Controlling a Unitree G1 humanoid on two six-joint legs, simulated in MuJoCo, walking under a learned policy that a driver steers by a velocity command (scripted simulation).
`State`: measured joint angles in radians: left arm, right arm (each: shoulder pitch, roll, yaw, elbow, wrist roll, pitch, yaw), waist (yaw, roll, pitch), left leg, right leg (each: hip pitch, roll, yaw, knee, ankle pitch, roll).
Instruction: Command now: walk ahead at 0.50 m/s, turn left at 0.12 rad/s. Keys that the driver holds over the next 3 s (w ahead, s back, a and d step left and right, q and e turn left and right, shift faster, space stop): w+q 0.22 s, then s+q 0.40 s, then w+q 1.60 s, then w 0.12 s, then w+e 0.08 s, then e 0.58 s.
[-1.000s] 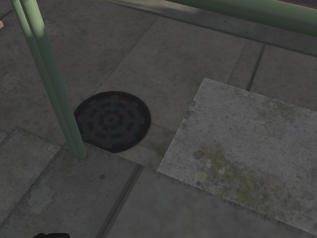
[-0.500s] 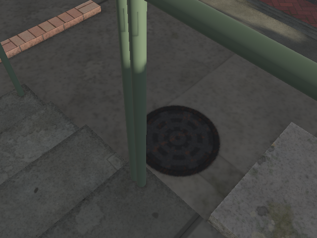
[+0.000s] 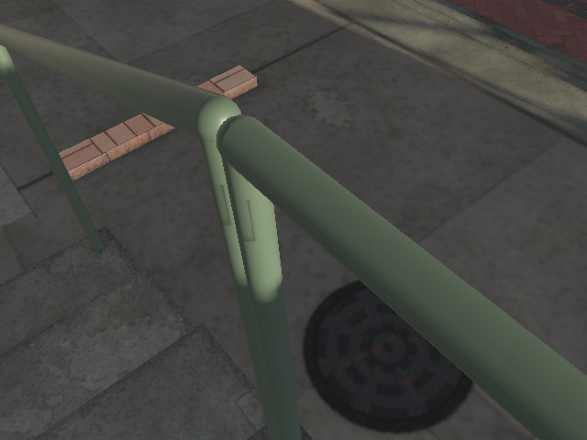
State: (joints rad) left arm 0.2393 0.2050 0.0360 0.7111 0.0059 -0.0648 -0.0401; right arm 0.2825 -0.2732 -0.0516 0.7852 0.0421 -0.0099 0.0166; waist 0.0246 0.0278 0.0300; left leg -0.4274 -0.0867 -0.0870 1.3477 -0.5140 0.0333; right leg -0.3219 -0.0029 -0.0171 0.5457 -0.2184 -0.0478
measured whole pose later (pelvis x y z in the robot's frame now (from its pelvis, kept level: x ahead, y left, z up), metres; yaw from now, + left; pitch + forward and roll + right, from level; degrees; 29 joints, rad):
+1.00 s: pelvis +0.13 +0.16 +0.00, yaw +30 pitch -1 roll +0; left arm 0.22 0.26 0.00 0.61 0.03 0.00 0.02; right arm 0.27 -0.32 -0.11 0.60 0.04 0.08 0.00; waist -0.02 -0.04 0.00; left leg -0.71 -0.08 -0.15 1.41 -0.23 -0.06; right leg -0.22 -0.07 -0.06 0.48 -0.24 0.01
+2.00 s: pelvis +0.37 +0.61 -0.14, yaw +67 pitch +2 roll -2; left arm 0.26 0.22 0.05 0.79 0.01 -0.09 -0.02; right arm 0.36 -0.22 -0.03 0.74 0.02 0.00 -0.05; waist -0.05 0.02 0.01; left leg -0.65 -0.05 -0.13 1.84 -0.47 -0.02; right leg -0.30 0.10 0.00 0.52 -0.26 -0.07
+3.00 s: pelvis +0.57 +1.05 -0.26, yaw +60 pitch +5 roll +2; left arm 0.23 0.26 0.03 0.72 -0.02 0.02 0.04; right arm 0.11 -0.25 -0.01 0.58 -0.03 0.00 -0.08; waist 0.03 0.02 0.07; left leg -0.74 0.01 -0.16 1.13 -0.23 -0.08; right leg -0.36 0.16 0.21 0.47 -0.16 -0.09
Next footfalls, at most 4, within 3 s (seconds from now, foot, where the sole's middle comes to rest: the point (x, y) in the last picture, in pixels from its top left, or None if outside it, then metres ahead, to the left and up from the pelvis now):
0.44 left None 0.33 0.21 -0.77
0.80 right None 0.25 0.05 -0.77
1.16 left None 0.08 0.38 -0.77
1.84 right None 0.47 0.62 -0.90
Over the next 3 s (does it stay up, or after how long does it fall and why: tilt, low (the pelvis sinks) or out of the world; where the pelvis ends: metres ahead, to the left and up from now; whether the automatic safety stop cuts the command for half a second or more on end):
stays up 0.57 1.05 -0.26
